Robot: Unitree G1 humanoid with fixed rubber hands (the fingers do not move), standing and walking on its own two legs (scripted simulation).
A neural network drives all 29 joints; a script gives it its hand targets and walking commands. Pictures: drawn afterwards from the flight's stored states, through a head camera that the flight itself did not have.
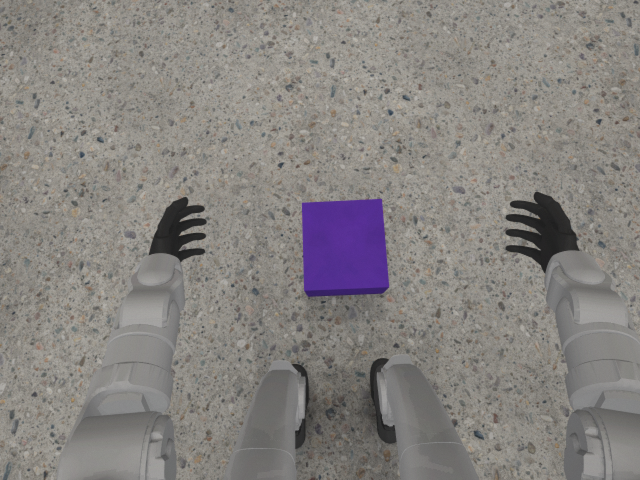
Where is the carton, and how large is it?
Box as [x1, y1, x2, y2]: [302, 199, 388, 296]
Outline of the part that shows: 381,199 302,203 304,290 308,296 382,293 388,287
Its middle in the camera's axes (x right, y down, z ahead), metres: +0.06 +0.04 +1.06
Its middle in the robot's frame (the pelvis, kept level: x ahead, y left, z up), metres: +0.49 -0.02 -0.63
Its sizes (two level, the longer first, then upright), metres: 0.232 0.211 0.143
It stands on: the floor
